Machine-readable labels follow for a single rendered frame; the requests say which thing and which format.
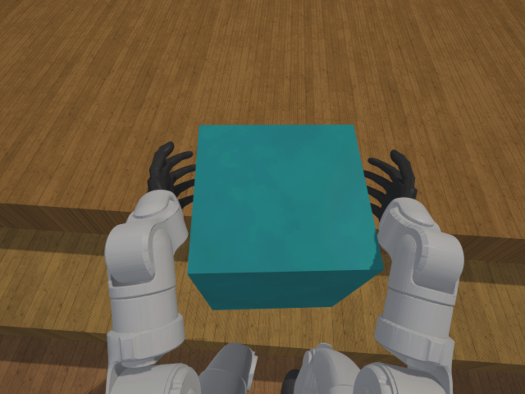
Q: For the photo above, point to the carton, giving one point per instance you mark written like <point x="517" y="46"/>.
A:
<point x="281" y="217"/>

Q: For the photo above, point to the right robot thigh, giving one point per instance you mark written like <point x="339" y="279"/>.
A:
<point x="327" y="371"/>

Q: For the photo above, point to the robot right forearm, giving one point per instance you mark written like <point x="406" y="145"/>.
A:
<point x="423" y="284"/>

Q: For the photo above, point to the left robot thigh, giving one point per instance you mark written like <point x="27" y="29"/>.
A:
<point x="230" y="372"/>

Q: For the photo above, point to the robot left forearm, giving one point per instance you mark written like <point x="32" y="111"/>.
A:
<point x="139" y="255"/>

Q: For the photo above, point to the robot left hand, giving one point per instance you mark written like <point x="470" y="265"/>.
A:
<point x="160" y="179"/>

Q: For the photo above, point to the robot right hand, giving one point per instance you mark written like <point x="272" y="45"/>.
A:
<point x="402" y="185"/>

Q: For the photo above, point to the robot left upper arm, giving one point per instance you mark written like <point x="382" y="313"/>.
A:
<point x="158" y="379"/>

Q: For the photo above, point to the robot thigh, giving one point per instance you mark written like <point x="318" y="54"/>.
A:
<point x="327" y="371"/>
<point x="230" y="372"/>

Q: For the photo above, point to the robot right upper arm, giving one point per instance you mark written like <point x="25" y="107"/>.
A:
<point x="381" y="378"/>

